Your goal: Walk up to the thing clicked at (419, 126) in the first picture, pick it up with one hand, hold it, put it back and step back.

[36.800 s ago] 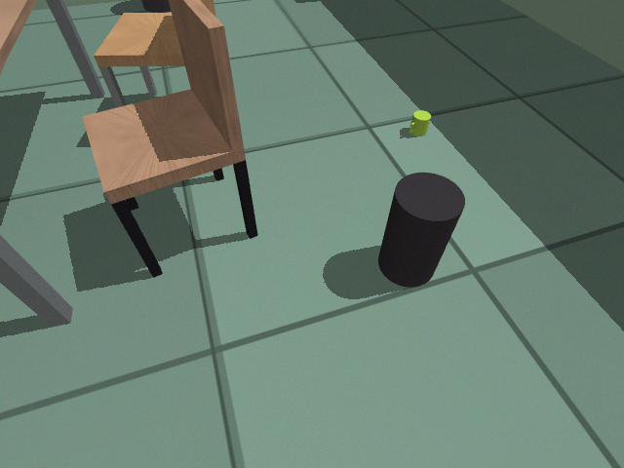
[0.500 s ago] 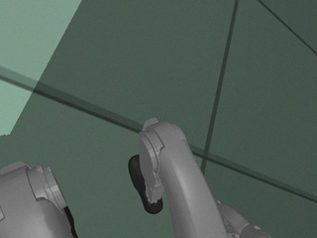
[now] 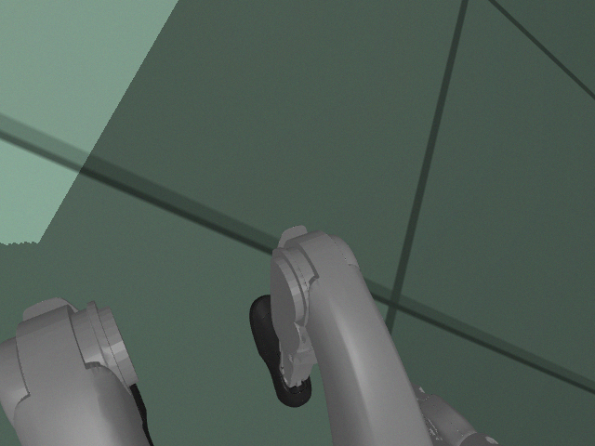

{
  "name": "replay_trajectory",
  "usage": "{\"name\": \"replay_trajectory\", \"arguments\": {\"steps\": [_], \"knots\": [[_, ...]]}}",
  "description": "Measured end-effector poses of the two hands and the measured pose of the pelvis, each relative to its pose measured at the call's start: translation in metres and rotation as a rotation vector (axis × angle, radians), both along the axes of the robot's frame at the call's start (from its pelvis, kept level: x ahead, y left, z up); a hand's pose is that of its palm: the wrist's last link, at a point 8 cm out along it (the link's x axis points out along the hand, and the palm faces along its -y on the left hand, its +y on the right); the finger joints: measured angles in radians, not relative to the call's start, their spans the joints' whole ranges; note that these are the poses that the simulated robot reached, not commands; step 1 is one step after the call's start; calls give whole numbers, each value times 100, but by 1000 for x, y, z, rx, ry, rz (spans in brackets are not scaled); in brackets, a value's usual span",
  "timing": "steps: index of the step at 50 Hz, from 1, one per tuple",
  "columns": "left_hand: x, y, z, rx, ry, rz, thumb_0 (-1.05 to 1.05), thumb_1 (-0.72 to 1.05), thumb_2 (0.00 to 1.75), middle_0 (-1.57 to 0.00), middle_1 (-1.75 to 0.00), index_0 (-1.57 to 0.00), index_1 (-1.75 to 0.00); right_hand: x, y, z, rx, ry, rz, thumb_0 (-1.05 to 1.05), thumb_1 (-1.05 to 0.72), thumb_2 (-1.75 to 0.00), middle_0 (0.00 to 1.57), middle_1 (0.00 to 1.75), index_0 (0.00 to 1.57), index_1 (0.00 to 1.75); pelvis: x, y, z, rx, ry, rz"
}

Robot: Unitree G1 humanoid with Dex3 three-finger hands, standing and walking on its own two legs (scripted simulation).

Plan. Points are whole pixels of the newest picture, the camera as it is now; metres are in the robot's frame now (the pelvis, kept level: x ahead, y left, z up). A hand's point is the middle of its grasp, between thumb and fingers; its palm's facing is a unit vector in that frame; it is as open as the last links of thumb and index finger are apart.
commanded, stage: settle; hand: left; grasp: from above
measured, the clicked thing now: out of the picture +0.48 +0.34 -0.25
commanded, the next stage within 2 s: lift in 0.60 s
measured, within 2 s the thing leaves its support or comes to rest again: neither
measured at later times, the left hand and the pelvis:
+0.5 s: hand out of the picture +0.45 +0.34 -0.11, palm faces -0.45 -0.10 -0.89, open 12.1 cm; pelvis -0.01 -0.01 +0.03, yaw +4 degrees
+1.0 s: hand out of the picture +0.43 +0.34 -0.05, palm faces -0.46 -0.12 -0.88, open 12.1 cm; pelvis -0.01 +0.00 +0.07, yaw +7 degrees
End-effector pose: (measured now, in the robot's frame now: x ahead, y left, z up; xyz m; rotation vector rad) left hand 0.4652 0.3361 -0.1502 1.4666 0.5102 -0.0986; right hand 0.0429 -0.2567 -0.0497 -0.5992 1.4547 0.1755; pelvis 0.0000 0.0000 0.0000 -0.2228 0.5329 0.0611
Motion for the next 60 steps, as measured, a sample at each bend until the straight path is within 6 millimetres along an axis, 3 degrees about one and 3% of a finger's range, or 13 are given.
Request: {"name": "replay_trajectory", "arguments": {"steps": [11, 17, 28, 40, 51, 60], "knots": [[-7, 11, 54, 48, 39, 25, -1, -34, 93, -49, -107, -32, -106, 32, -3, -14, 52, -55, -69, 0, -92, -90, 20, 30, 20, 30, 3, -1, 15, 26, 53, 25], [-10, 8, 77, 24, 86, 11, -1, -35, 92, -50, -106, -33, -105, 42, -7, -11, 55, -90, -78, 0, -92, -90, 20, 30, 20, 30, -3, -4, 26, 43, 42, 37], [-12, 3, 101, 9, 65, -51, -1, -35, 92, -51, -105, -35, -104, 27, -19, 3, -25, -78, -121, 0, -93, -90, 20, 30, 20, 30, -10, -7, 32, 53, 34, 47], [-15, 9, 129, 37, 72, -35, -1, -35, 91, -52, -104, -36, -102, 11, -9, 10, -14, -56, -193, 0, -93, -90, 20, 30, 20, 30, -12, -4, 48, 61, 58, 55], [-33, 10, 164, -4, 96, -19, -1, -35, 91, -52, -103, -36, -102, 27, -4, 27, 10, -97, -215, 0, -93, -90, 20, 30, 20, 30, -11, -2, 74, 74, 77, 65], [-54, 9, 212, -12, 64, -31, -1, -34, 91, -52, -103, -36, -101, 56, -3, 56, 23, -180, -207, 0, -93, -90, 20, 30, 20, 30, -10, -2, 106, 82, 74, 77]]}}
